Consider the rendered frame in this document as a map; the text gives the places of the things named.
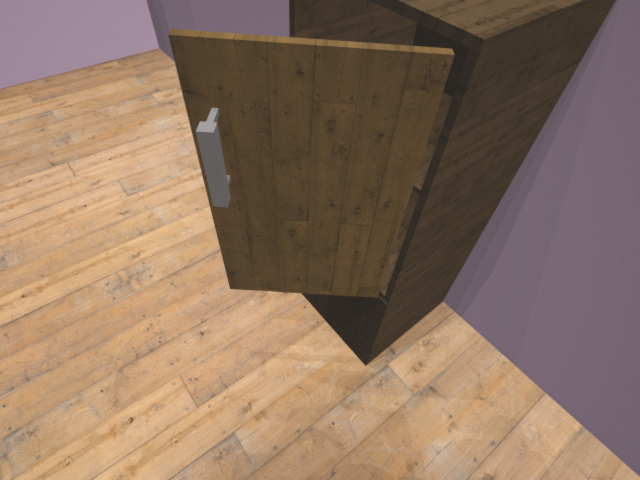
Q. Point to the handle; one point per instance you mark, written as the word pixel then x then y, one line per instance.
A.
pixel 212 156

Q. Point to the cupboard door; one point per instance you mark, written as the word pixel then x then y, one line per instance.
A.
pixel 322 140

